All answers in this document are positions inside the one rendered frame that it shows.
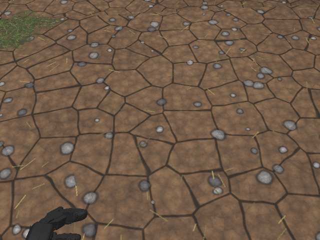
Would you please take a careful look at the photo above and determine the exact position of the left robot hand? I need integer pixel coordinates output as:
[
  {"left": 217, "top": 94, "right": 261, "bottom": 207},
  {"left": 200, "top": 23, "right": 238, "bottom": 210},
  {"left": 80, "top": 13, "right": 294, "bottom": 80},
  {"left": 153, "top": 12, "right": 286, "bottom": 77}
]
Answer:
[{"left": 25, "top": 206, "right": 88, "bottom": 240}]

